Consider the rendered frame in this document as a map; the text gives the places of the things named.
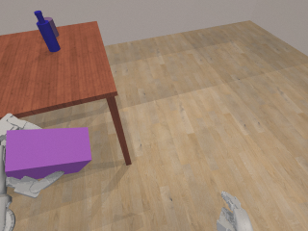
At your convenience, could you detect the robot right hand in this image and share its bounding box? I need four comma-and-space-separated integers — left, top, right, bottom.
217, 191, 254, 231

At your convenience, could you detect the sponge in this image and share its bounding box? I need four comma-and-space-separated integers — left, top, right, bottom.
5, 127, 92, 180

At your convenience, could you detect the table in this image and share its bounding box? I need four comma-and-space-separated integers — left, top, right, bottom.
0, 21, 132, 166

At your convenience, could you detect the robot left forearm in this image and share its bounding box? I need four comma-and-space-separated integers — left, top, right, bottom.
0, 193, 15, 231

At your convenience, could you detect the robot left hand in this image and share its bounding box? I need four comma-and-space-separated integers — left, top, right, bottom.
0, 113, 64, 198

